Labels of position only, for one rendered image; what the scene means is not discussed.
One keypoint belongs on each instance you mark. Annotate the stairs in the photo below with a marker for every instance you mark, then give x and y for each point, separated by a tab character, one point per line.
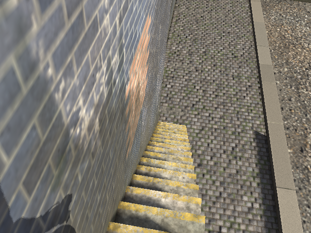
163	195

